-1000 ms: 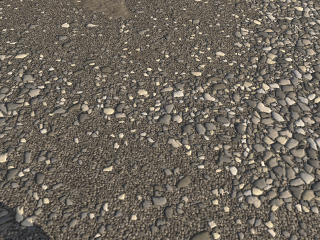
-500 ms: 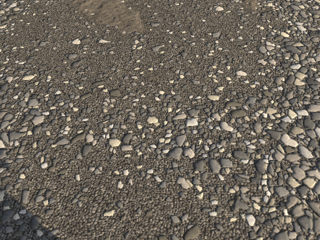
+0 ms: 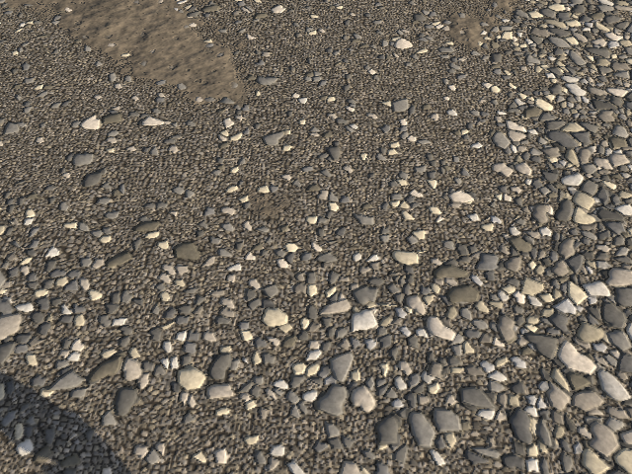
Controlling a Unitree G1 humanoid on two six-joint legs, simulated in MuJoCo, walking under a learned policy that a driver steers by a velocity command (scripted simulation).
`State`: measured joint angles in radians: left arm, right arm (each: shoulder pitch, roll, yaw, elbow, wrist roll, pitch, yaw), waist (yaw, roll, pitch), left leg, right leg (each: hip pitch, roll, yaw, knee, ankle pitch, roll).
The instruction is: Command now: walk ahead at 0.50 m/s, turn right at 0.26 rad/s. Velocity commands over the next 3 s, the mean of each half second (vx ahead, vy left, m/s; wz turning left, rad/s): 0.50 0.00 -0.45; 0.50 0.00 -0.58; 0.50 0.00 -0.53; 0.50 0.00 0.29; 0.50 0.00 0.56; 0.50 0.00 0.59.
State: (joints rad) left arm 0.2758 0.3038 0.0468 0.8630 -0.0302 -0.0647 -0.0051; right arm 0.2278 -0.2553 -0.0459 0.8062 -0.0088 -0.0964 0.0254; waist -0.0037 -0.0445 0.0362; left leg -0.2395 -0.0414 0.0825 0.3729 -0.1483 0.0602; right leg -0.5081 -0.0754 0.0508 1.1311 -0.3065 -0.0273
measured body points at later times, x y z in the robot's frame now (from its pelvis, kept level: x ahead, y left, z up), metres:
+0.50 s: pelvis +0.28 -0.08 -0.01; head +0.32 -0.10 +0.44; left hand +0.47 +0.16 -0.11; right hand +0.33 -0.37 -0.13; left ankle +0.24 +0.09 -0.65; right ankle +0.32 -0.15 -0.74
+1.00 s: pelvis +0.57 -0.12 +0.00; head +0.59 -0.12 +0.45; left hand +0.81 +0.07 -0.12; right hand +0.54 -0.42 -0.10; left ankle +0.65 -0.04 -0.74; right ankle +0.45 -0.20 -0.65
